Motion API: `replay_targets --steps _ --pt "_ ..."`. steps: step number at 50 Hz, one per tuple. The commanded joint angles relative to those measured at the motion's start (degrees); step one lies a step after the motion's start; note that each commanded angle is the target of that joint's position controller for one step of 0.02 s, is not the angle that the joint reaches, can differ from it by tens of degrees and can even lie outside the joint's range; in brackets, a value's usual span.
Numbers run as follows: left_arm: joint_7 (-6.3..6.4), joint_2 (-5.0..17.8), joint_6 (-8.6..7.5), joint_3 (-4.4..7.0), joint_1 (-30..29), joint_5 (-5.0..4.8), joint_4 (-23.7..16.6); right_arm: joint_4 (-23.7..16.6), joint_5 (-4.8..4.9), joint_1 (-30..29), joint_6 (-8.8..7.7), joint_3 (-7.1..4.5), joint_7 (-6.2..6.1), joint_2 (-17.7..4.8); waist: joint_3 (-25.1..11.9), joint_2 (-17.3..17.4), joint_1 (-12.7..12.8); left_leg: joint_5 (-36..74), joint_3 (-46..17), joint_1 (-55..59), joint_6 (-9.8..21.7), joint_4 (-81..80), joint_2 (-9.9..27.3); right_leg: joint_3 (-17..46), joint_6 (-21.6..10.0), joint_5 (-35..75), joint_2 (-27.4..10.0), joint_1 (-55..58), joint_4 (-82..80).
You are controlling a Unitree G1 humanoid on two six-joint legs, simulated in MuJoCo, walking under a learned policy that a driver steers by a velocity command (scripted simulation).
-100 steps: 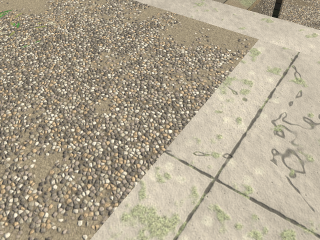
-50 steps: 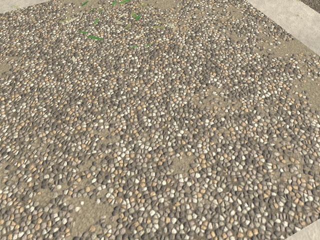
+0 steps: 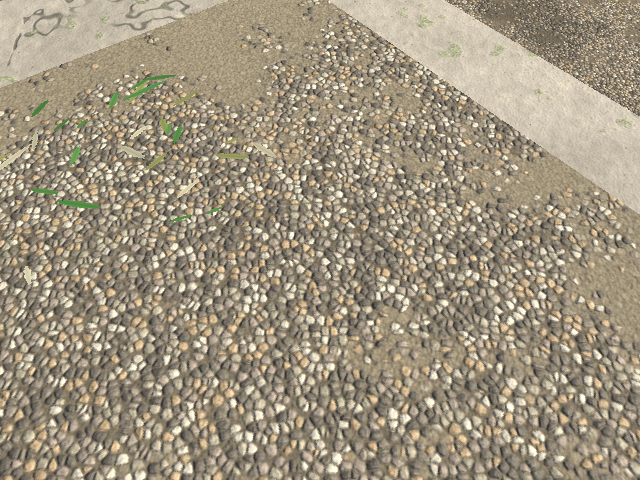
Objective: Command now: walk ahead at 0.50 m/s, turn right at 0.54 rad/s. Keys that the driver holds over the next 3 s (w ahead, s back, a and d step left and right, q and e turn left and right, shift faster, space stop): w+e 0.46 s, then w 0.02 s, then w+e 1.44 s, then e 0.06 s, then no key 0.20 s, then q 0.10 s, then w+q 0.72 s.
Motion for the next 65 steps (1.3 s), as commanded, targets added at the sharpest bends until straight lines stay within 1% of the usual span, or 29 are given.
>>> replay_targets --steps 1,3,6,12,16,18,20,21,22,23,24,25,26,27,29,32,39,43,45,47,48,49,50,51,52,54,56,58,65 --pt "1.23 7.0 -0.36 1.96 6.6 -1.09 -0.4 -6.5 -0.95 -1.8 -1.13 -1.29 0.27 -6.8 -2.1 2.2 0.4 4.2 -5.7 -19.7 -0.7 0.0 3.7 24.8 -9.4 15.9 -17.3 16.0 -19.5" --pt "1.13 6.5 -1.52 1.55 6.3 -1.35 -0.8 -6.3 -2.09 -0.1 1.02 -1.17 0.66 -6.0 -3.5 0.4 -1.1 4.4 -5.1 -15.7 -2.2 -3.6 3.8 20.9 -8.9 21.7 -14.4 12.6 -20.2" --pt "0.98 8.7 -2.32 2.01 9.1 -1.29 -0.3 -8.4 -2.04 -4.3 2.28 -0.98 1.08 -5.3 -2.8 -1.0 -0.4 8.9 -3.6 -18.1 -3.9 -10.1 3.8 19.1 -8.1 22.4 -12.3 11.2 -21.3" --pt "1.19 9.2 -1.92 2.15 15.8 -1.15 0.1 -13.0 -1.45 -17.5 2.12 -0.47 1.55 -5.5 -1.5 -3.7 4.8 19.6 -3.8 -23.5 -4.5 -26.1 1.8 21.5 -5.4 21.0 -11.4 17.9 -19.9" --pt "1.75 10.0 -1.77 2.27 17.9 -0.43 -0.3 -15.6 -0.91 -22.8 1.23 -0.02 1.82 -6.2 -1.3 -4.3 6.4 19.6 -4.1 -21.8 -3.4 -33.6 -0.6 24.4 -5.1 25.9 -12.8 22.1 -16.2" --pt "2.17 11.0 -1.84 2.48 15.9 -0.21 -1.2 -15.6 -0.68 -20.5 0.73 -0.25 1.67 -7.5 -1.6 -5.0 4.5 17.4 -5.1 -15.6 -2.1 -37.8 -1.5 26.2 -3.4 27.3 -13.5 21.3 -14.0" --pt "1.96 12.1 -2.14 2.69 12.2 -0.11 -2.4 -13.0 -0.49 -11.1 0.13 -1.20 0.88 -9.8 -4.7 -5.0 -0.1 13.3 -4.2 -0.9 -0.3 -41.2 -4.1 26.1 -0.9 34.3 -12.0 17.2 -6.8" --pt "1.43 11.5 -2.51 2.48 11.4 -0.56 -2.4 -11.1 -0.85 -3.5 -0.60 -1.92 0.16 -11.4 -8.9 -1.7 -4.2 14.5 -5.2 10.2 1.2 -44.9 -2.5 23.3 0.6 33.3 -8.2 13.9 4.0" --pt "0.95 7.0 -2.97 1.14 12.1 -1.18 -4.2 -10.9 -2.24 5.7 -0.96 -2.84 -0.93 -15.6 -17.9 4.7 -7.1 1.8 -18.2 23.4 4.0 -46.8 10.6 18.8 1.9 17.9 -4.4 7.1 20.2" --pt "1.06 2.6 -2.68 0.26 19.8 -2.64 -5.8 -11.4 -2.99 4.1 -0.23 -3.81 -1.02 -20.4 -22.3 18.5 -1.7 -1.3 -45.3 33.6 10.5 -54.1 24.3 12.8 3.6 -20.7 4.1 -10.2 33.9" --pt "1.58 7.6 -1.76 0.61 18.8 -0.34 -3.7 -11.6 -1.86 0.8 0.48 -3.37 -0.63 -15.6 -16.6 9.9 -0.8 -9.9 -48.2 26.9 11.4 -55.4 22.4 12.8 3.0 -16.8 -1.5 -15.1 39.1" --pt "1.08 8.3 -1.41 0.90 14.5 0.15 -3.6 -12.2 -1.32 -2.9 0.55 -2.09 -0.41 -10.3 -8.8 3.4 -0.5 -9.1 -37.9 18.7 10.0 -56.5 19.4 12.2 3.2 -10.9 -3.9 -14.7 38.4" --pt "0.56 7.4 -1.22 0.73 12.1 0.16 -4.0 -11.9 -1.27 -4.9 0.45 -1.42 -0.16 -8.0 -5.1 1.7 0.1 -1.0 -29.2 13.4 8.6 -57.5 16.2 11.4 3.7 -7.8 -5.6 -13.3 35.8" --pt "0.02 6.8 -0.74 0.68 11.2 0.58 -4.1 -11.2 -1.22 -4.6 0.17 -1.17 -0.22 -7.4 -3.7 4.1 0.5 5.7 -22.7 10.7 7.3 -58.3 13.9 10.9 4.2 -6.7 -6.9 -12.0 33.9" --pt "-0.86 6.0 0.53 0.50 11.4 1.00 -4.2 -9.8 -0.64 -2.9 -0.87 -1.16 -0.05 -7.5 -3.3 6.6 1.3 15.4 -15.4 8.3 6.6 -59.4 11.8 9.7 4.9 -5.2 -7.6 -10.2 33.2" --pt "-1.69 5.2 1.22 0.20 7.3 0.96 -6.0 -8.5 -0.04 -0.9 -2.04 -1.63 0.46 -8.3 -3.0 5.7 1.4 22.0 -9.9 9.7 7.7 -61.2 12.4 9.3 5.6 -1.4 -8.5 -14.7 32.4" --pt "-3.04 2.8 0.86 -1.20 -5.7 0.74 -10.4 -6.0 -0.17 2.5 -1.68 -1.98 0.46 -8.9 0.1 4.8 -1.1 27.7 2.2 12.3 6.8 -62.0 10.6 4.7 6.3 10.9 -9.5 -17.0 15.0" --pt "-3.60 2.8 0.76 -1.56 -11.3 1.11 -12.8 -4.2 -0.18 5.6 -0.95 -2.44 -0.13 -10.5 1.6 4.7 -2.5 32.6 5.4 17.1 5.9 -60.1 12.5 0.4 3.9 7.5 -8.7 -14.3 5.9" --pt "-3.27 3.3 0.81 -1.31 -11.0 1.46 -13.2 -3.4 -0.30 6.3 -0.15 -2.62 -0.49 -11.6 0.8 5.1 -1.9 45.0 7.6 20.2 5.1 -55.2 13.1 -1.8 1.9 2.2 -6.4 -11.0 3.1" --pt "-2.49 4.6 0.57 -0.47 -4.9 1.77 -11.7 -2.9 -0.36 6.5 0.78 -2.93 -0.82 -13.6 -3.8 6.1 1.1 62.2 9.6 21.8 4.6 -42.7 13.2 -3.5 -0.8 -3.5 -1.9 -2.4 1.0" --pt "-1.88 5.7 0.02 0.38 3.5 2.10 -9.2 -3.2 -0.04 5.8 1.27 -2.88 -0.88 -13.9 -8.7 4.6 5.1 60.7 10.9 18.2 3.7 -30.9 12.4 -3.1 -2.5 -1.8 0.2 8.4 -3.1" --pt "-0.87 9.7 -0.22 1.97 13.4 2.60 -6.3 -4.9 -0.28 5.5 1.30 -2.46 -0.78 -12.7 -15.2 -0.6 9.1 44.3 11.2 6.6 1.9 -14.4 11.0 7.0 -5.1 -6.2 -6.1 23.8 -5.7" --pt "-0.07 16.7 0.03 3.60 11.8 1.54 -7.2 -9.5 -0.25 7.0 0.97 -1.02 0.58 -5.8 -19.3 -15.1 4.6 -8.2 9.2 -19.6 -1.7 5.1 0.3 37.3 -12.5 -6.8 -23.6 40.8 -9.2" --pt "0.32 16.2 0.52 3.70 14.9 -0.07 -8.2 -11.0 -0.83 0.1 0.65 -1.90 0.63 -10.4 -21.5 -6.7 8.7 -8.7 -3.0 -26.1 -1.8 10.8 -1.8 48.0 -14.2 -1.4 -25.7 41.5 -15.0" --pt "0.87 14.6 0.62 3.32 12.8 -0.30 -6.6 -12.3 -0.03 -3.8 0.10 -1.70 0.86 -9.8 -13.2 -3.8 7.2 -1.9 -4.9 -29.4 -1.2 9.1 1.3 37.5 -13.0 6.3 -23.9 36.2 -15.2" --pt "1.28 9.9 0.00 2.00 8.1 -0.68 -6.2 -11.1 -0.51 -2.3 -0.13 -1.26 0.66 -9.0 -5.4 -0.2 2.1 2.5 -4.8 -22.8 -1.3 -0.6 4.3 27.1 -9.1 19.0 -18.4 22.1 -16.6" --pt "1.16 7.9 -0.84 1.16 5.6 -1.12 -6.7 -10.3 -1.94 0.6 1.91 -1.25 0.89 -8.8 -5.6 -1.3 -1.0 2.3 -4.9 -16.6 -2.6 -4.4 4.7 22.8 -8.4 23.3 -15.1 15.5 -18.4" --pt "0.87 8.7 -1.71 1.37 7.1 -1.22 -5.9 -10.7 -2.09 -0.2 3.10 -1.13 1.30 -7.8 -5.2 -1.1 -1.3 4.0 -4.0 -16.6 -3.5 -7.7 4.2 21.4 -8.6 23.3 -13.4 13.1 -19.8" --pt "0.95 9.8 -2.04 1.82 15.2 -1.11 -3.4 -15.2 -1.60 -15.3 3.14 -0.67 1.63 -7.1 -1.2 -3.0 3.9 18.6 -4.2 -23.9 -4.4 -24.5 2.4 23.4 -6.1 17.8 -11.6 16.7 -21.0"
Next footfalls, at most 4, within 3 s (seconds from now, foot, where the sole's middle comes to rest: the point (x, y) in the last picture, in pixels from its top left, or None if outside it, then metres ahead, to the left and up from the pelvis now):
0.44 left None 0.43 0.10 -0.76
0.96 right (435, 419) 0.58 -0.22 -0.76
1.50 left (457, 283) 0.92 -0.32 -0.76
2.02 right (603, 305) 0.85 -0.66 -0.76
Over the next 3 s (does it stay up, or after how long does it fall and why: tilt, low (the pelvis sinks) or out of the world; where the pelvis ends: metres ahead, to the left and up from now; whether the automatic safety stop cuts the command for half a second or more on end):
stays up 1.09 -0.74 0.02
